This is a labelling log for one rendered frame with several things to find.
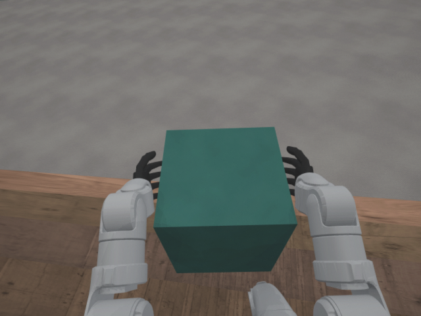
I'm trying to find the robot right upper arm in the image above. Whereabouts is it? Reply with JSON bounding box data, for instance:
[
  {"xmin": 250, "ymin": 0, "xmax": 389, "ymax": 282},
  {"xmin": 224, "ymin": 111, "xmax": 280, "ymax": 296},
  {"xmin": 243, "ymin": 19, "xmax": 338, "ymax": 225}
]
[{"xmin": 313, "ymin": 294, "xmax": 389, "ymax": 316}]

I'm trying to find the robot left upper arm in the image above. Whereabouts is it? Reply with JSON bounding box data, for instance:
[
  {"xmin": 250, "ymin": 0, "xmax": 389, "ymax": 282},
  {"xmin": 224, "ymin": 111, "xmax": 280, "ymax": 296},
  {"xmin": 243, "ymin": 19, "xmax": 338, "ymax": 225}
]
[{"xmin": 87, "ymin": 298, "xmax": 154, "ymax": 316}]

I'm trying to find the right robot hand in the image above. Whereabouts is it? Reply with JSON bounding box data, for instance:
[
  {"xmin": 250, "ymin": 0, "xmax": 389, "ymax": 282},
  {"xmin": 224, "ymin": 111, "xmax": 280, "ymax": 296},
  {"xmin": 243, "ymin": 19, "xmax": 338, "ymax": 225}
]
[{"xmin": 282, "ymin": 146, "xmax": 313, "ymax": 196}]

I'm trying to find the right robot forearm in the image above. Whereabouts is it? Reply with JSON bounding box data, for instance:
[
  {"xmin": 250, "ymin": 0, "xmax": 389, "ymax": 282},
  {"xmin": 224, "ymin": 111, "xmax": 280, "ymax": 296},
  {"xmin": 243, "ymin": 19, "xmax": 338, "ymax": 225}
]
[{"xmin": 295, "ymin": 172, "xmax": 391, "ymax": 316}]

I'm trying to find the carton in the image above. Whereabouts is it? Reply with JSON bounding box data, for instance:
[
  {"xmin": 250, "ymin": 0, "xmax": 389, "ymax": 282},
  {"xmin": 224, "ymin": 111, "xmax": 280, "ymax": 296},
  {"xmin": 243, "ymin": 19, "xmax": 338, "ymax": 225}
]
[{"xmin": 153, "ymin": 127, "xmax": 297, "ymax": 273}]

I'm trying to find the left robot hand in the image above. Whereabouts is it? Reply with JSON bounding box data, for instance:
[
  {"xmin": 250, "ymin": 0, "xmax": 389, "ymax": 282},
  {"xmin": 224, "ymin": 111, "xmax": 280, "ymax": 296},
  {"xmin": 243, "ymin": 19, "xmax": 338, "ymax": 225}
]
[{"xmin": 133, "ymin": 151, "xmax": 162, "ymax": 200}]

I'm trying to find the left robot forearm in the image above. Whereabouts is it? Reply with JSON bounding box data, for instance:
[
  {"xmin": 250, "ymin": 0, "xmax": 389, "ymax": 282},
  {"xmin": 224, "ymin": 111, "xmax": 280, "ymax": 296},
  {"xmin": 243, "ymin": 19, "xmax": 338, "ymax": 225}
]
[{"xmin": 84, "ymin": 178, "xmax": 155, "ymax": 316}]

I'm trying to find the robot right thigh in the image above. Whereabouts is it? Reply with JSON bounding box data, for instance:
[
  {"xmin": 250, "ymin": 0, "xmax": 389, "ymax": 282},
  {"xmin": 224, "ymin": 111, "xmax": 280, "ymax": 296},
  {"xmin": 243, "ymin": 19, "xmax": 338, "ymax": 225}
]
[{"xmin": 248, "ymin": 283, "xmax": 297, "ymax": 316}]

